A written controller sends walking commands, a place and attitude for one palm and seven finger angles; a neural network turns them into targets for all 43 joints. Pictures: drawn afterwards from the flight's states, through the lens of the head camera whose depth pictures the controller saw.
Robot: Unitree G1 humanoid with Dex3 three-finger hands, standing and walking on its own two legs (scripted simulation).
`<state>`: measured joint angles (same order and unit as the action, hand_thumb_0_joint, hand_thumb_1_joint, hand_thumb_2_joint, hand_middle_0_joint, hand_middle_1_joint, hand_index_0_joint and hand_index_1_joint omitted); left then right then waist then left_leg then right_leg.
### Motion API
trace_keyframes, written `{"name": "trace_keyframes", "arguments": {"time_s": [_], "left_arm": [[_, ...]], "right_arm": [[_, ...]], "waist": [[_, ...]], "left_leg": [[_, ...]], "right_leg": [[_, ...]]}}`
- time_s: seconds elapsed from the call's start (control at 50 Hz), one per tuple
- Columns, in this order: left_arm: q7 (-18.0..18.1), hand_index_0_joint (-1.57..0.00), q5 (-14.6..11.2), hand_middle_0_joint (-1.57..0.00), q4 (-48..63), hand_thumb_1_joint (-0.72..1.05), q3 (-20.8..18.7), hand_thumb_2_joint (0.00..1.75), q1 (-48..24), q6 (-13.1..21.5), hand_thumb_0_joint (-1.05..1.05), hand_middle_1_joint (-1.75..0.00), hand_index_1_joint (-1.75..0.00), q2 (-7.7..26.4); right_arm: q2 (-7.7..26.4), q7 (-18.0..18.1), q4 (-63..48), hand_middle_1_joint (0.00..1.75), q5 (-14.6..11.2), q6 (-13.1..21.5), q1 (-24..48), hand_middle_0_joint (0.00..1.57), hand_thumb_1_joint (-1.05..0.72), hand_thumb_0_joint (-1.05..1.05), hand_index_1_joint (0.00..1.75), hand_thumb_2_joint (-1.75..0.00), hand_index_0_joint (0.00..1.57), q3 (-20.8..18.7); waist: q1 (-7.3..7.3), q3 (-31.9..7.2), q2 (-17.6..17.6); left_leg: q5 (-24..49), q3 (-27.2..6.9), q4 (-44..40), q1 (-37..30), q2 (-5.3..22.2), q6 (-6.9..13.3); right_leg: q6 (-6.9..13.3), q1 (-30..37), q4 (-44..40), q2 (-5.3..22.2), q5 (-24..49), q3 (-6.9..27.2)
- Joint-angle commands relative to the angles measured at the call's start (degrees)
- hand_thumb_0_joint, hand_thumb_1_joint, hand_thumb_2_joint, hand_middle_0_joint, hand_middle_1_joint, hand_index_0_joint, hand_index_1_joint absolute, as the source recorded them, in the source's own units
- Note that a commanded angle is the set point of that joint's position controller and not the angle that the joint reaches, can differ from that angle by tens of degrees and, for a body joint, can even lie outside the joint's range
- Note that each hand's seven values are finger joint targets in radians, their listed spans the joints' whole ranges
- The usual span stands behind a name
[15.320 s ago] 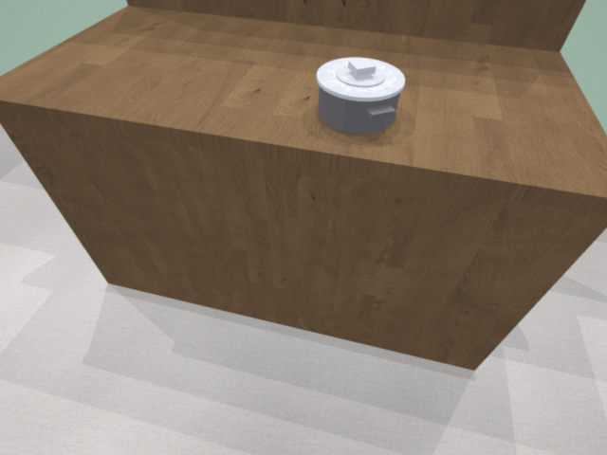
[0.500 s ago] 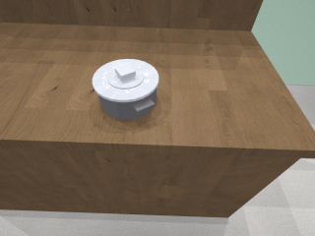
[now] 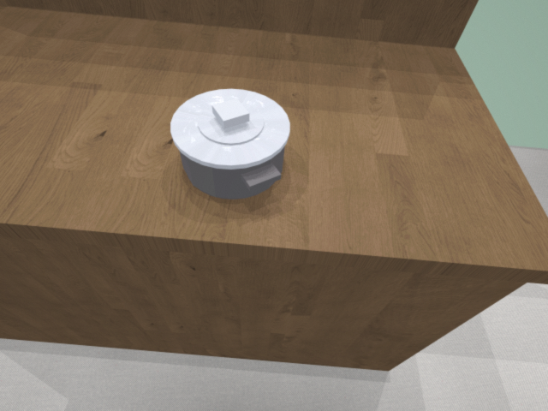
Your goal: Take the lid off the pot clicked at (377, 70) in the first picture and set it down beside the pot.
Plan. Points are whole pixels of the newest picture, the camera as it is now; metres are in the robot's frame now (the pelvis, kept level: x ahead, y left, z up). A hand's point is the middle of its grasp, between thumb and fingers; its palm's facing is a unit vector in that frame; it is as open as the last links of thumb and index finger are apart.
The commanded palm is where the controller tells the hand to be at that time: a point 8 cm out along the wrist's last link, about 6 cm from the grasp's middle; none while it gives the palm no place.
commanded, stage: lift the closed hand beside the body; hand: left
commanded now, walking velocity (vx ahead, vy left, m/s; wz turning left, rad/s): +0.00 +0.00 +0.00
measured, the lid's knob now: (230, 113) +0.49 +0.12 +0.16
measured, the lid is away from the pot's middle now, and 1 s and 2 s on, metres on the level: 0.00 0.00 0.00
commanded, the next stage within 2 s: raise the hand higher, near the body in 0.56 s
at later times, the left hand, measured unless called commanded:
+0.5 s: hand out of the picture +0.10 +0.19 +0.04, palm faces +0.28 -0.91 -0.32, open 3.2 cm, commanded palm +0.05 +0.24 +0.09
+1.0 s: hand (76, 382) +0.13 +0.20 +0.13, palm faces +0.29 -0.84 -0.46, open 3.1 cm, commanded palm +0.07 +0.23 +0.17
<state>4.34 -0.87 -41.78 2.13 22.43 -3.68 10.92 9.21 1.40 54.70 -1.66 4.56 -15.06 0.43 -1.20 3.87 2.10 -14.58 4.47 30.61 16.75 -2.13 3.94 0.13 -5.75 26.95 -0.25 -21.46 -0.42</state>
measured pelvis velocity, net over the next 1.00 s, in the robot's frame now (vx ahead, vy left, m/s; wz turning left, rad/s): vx -0.01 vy -0.03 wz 0.00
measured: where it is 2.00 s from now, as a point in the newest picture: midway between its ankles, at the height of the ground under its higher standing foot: outside the picture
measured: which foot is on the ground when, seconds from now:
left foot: down 0.00-1.00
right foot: down 0.00-1.00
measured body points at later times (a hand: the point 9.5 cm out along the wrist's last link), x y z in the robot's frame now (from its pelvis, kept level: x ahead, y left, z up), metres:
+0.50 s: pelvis -0.04 -0.03 +0.01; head -0.06 -0.04 +0.46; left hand +0.08 +0.24 +0.06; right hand +0.19 -0.24 -0.04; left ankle +0.02 +0.07 -0.73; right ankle -0.08 -0.12 -0.73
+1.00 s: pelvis -0.01 -0.03 +0.01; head -0.03 -0.05 +0.46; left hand +0.11 +0.24 +0.16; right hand +0.19 -0.25 -0.07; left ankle +0.02 +0.07 -0.73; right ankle -0.08 -0.12 -0.73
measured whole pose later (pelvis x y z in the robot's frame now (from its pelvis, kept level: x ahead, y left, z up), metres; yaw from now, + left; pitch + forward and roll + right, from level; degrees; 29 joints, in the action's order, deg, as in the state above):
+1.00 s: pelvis -0.01 -0.03 +0.01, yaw +0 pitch -3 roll +0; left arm 3.6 -2.0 29.1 -13.4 42.1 6.4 19.3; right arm 12.1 3.6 34.6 -0.7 7.2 -10.6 -0.4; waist -3.8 0.0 -3.5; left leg -10.5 3.2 24.8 11.3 -0.4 1.9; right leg 2.1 -0.1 20.7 -2.3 -17.6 -1.5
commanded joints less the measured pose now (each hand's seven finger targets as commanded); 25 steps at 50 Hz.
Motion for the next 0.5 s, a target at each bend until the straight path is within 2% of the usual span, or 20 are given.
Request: {"name": "trace_keyframes", "arguments": {"time_s": [0.0,0.02,0.04,0.06,0.08,0.12,0.14,0.16,0.18,0.2,0.24,0.26,0.28,0.3,0.34,0.36,0.38,0.42,0.46,0.48], "left_arm": [[6.88,-0.38,-1.66,-0.38,41.73,0.90,1.66,0.90,5.16,1.47,0.00,-0.49,-0.49,-0.16],[7.03,-0.42,-1.07,-0.42,41.39,0.90,-0.13,0.90,7.46,0.79,0.00,-0.54,-0.54,0.57],[5.86,-0.46,0.69,-0.46,37.43,0.90,2.77,0.90,12.20,0.34,0.00,-0.59,-0.59,-2.48],[4.89,-0.51,1.50,-0.51,30.50,0.90,2.98,0.90,20.09,-0.01,0.00,-0.64,-0.64,-5.04],[3.27,-0.55,1.90,-0.55,29.01,0.90,2.48,0.90,23.71,0.19,0.00,-0.68,-0.68,-4.99],[0.30,-0.64,1.78,-0.64,31.10,0.90,-1.74,0.90,27.79,1.57,0.00,-0.78,-0.78,-0.86],[-0.74,-0.68,1.12,-0.68,32.99,0.90,-4.77,0.90,29.07,2.58,0.00,-0.83,-0.83,1.47],[-0.50,-0.73,0.76,-0.73,34.05,0.90,-10.15,0.90,28.37,3.88,0.00,-0.88,-0.88,6.32],[-0.84,-0.77,-0.06,-0.77,43.78,0.90,-10.89,0.90,21.85,5.91,0.00,-0.92,-0.92,8.93],[-0.57,-0.82,-0.66,-0.82,52.20,0.90,-14.30,0.90,15.44,7.75,0.00,-0.97,-0.97,13.39],[0.27,-0.90,-1.03,-0.90,65.02,0.90,-14.84,0.90,6.21,10.31,0.00,-1.07,-1.07,15.33],[1.02,-0.95,-0.95,-0.95,68.98,0.90,-15.80,0.90,2.80,10.75,0.00,-1.12,-1.12,17.19],[1.05,-0.99,-1.23,-0.99,67.26,0.90,-12.15,0.90,4.17,10.32,0.00,-1.16,-1.16,12.58],[1.04,-1.04,-1.51,-1.04,64.84,0.90,-10.72,0.90,4.83,9.88,0.00,-1.21,-1.21,10.85],[0.40,-1.12,-1.78,-1.12,61.20,0.90,-7.87,0.90,9.06,9.41,0.00,-1.31,-1.31,7.18],[0.18,-1.17,-1.78,-1.17,60.82,0.90,-8.37,0.90,10.65,9.63,0.00,-1.36,-1.36,7.29],[-0.16,-1.21,-1.87,-1.21,61.82,0.90,-7.76,0.90,11.09,10.11,0.00,-1.40,-1.40,6.95],[-0.21,-1.30,-2.08,-1.30,66.52,0.90,-11.36,0.90,10.18,11.19,0.00,-1.50,-1.50,10.92],[0.67,-1.30,-2.04,-1.30,71.03,0.90,-17.67,0.90,10.03,12.26,0.00,-1.50,-1.50,16.75],[0.70,-1.30,-2.32,-1.30,72.75,0.90,-16.86,0.90,10.02,12.54,0.00,-1.50,-1.50,15.44]], "right_arm": [[7.29,1.50,-12.29,0.30,-2.81,13.03,3.68,0.20,-0.90,0.00,0.30,-0.90,0.20,-1.00],[8.71,0.46,-13.37,0.30,-1.26,12.87,4.63,0.20,-0.90,0.00,0.30,-0.90,0.20,-1.03],[8.74,-0.26,-15.89,0.30,-0.47,12.33,5.39,0.20,-0.90,0.00,0.30,-0.90,0.20,-1.52],[9.51,-1.00,-17.76,0.30,-0.41,11.24,6.43,0.20,-0.90,0.00,0.30,-0.90,0.20,-3.24],[9.72,-1.85,-19.02,0.30,0.17,9.15,6.43,0.20,-0.90,0.00,0.30,-0.90,0.20,-4.13],[10.04,-2.36,-22.68,0.30,0.24,5.85,10.50,0.20,-0.90,0.00,0.30,-0.90,0.20,-5.35],[10.01,-2.17,-24.44,0.30,0.05,4.77,11.79,0.20,-0.90,0.00,0.30,-0.90,0.20,-5.38],[10.28,-1.95,-25.53,0.30,-0.41,3.76,12.34,0.20,-0.90,0.00,0.30,-0.90,0.20,-5.69],[10.51,-1.70,-28.46,0.30,-0.22,3.42,12.70,0.20,-0.90,0.00,0.30,-0.90,0.20,-4.77],[9.96,-0.98,-30.27,0.30,-0.19,3.40,13.14,0.20,-0.90,0.00,0.30,-0.90,0.20,-4.11],[8.50,0.39,-31.90,0.30,0.40,4.09,12.79,0.20,-0.90,0.00,0.30,-0.90,0.20,-2.41],[8.43,0.92,-31.94,0.30,0.52,4.36,12.44,0.20,-0.90,0.00,0.30,-0.90,0.20,-1.99],[7.79,1.39,-32.02,0.30,0.79,4.53,12.07,0.20,-0.90,0.00,0.30,-0.90,0.20,-1.36],[7.73,1.67,-31.77,0.30,0.75,4.60,11.46,0.20,-0.90,0.00,0.30,-0.90,0.20,-0.95],[8.40,1.95,-31.91,0.30,0.85,4.38,10.68,0.20,-0.90,0.00,0.30,-0.90,0.20,-1.15],[8.81,1.85,-32.20,0.30,0.64,4.41,10.49,0.20,-0.90,0.00,0.30,-0.90,0.20,-1.54],[9.09,1.91,-32.45,0.30,0.77,4.42,10.74,0.20,-0.90,0.00,0.30,-0.90,0.20,-1.64],[9.45,2.26,-32.77,0.30,1.07,4.74,11.63,0.20,-0.90,0.00,0.30,-0.90,0.20,-1.82],[9.37,2.73,-32.46,0.30,1.26,5.13,12.26,0.20,-0.90,0.00,0.30,-0.90,0.20,-1.99],[8.72,2.89,-32.71,0.30,1.41,5.34,12.64,0.20,-0.90,0.00,0.30,-0.90,0.20,-1.56]], "waist": [[0.64,-19.54,-17.80],[-0.29,-15.09,-14.89],[0.10,-10.26,-7.54],[-0.53,-7.56,0.07],[-0.69,-4.89,6.66],[-1.74,0.76,14.06],[-2.38,1.35,14.43],[-2.72,0.34,12.86],[-2.43,-1.33,8.93],[-2.30,-4.05,4.84],[-1.64,-7.86,-6.69],[-0.93,-7.71,-10.12],[-0.27,-6.30,-12.28],[0.26,-4.80,-9.99],[0.68,-2.47,-7.91],[0.63,-3.25,-5.53],[0.73,-2.07,-3.44],[-0.29,-2.88,-1.55],[-1.32,-3.89,-3.38],[-1.39,-3.63,-3.77]], "left_leg": [[25.07,-11.44,-8.70,-22.31,5.83,-7.47],[27.13,-11.82,-9.61,-21.50,5.19,-6.72],[28.39,-10.80,-8.85,-18.17,5.38,-5.79],[28.59,-9.99,-7.66,-14.07,5.88,-4.63],[27.08,-9.38,-7.05,-10.84,6.09,-4.17],[18.92,-7.10,-7.26,-4.81,5.39,-3.13],[15.85,-6.39,-7.74,-3.27,5.07,-3.10],[14.19,-4.97,-7.52,-4.01,4.96,-3.26],[11.39,-4.25,-7.66,-4.63,4.08,-3.27],[9.08,-3.91,-7.86,-6.54,3.87,-3.01],[6.99,-3.81,-8.48,-11.50,3.42,-2.62],[5.45,-3.53,-8.04,-12.41,3.47,-2.72],[3.29,-3.62,-8.47,-12.35,3.29,-2.64],[1.94,-4.11,-8.57,-12.95,3.36,-2.51],[0.55,-3.99,-8.19,-13.90,3.19,-2.19],[0.54,-3.78,-7.62,-14.22,3.08,-2.04],[0.64,-3.73,-7.52,-13.97,2.96,-1.94],[0.95,-3.62,-7.59,-14.35,2.68,-1.59],[2.80,-3.22,-6.99,-15.38,2.50,-1.66],[3.22,-3.56,-7.39,-14.88,2.42,-1.59]], "right_leg": [[2.59,-8.25,1.30,1.14,12.00,-1.79],[2.19,-7.93,-0.35,0.51,12.90,-2.52],[1.71,-9.46,-2.71,0.24,12.37,-3.76],[1.59,-9.92,-4.35,-0.02,13.36,-4.53],[1.40,-10.25,-5.07,-0.19,15.49,-4.87],[0.86,-11.81,-6.47,0.01,15.33,-4.37],[0.83,-11.69,-6.54,0.13,13.78,-4.35],[0.92,-10.92,-7.31,0.69,13.73,-3.97],[0.73,-11.04,-7.47,0.90,11.88,-3.10],[0.57,-10.65,-7.84,1.03,10.37,-2.11],[0.68,-9.48,-8.73,1.11,9.18,-0.73],[0.76,-10.27,-9.46,1.18,8.35,-0.64],[0.88,-11.07,-10.23,1.16,6.59,-0.56],[0.88,-11.97,-11.15,0.93,5.47,-0.64],[0.65,-13.60,-12.45,0.55,3.95,-0.55],[0.56,-14.00,-13.25,0.41,3.54,-0.75],[0.43,-14.09,-13.78,0.34,3.20,-0.65],[0.18,-13.07,-14.81,0.84,1.63,0.14],[0.37,-12.36,-15.78,1.20,1.93,1.06],[0.52,-11.47,-15.55,1.37,2.57,1.03]]}}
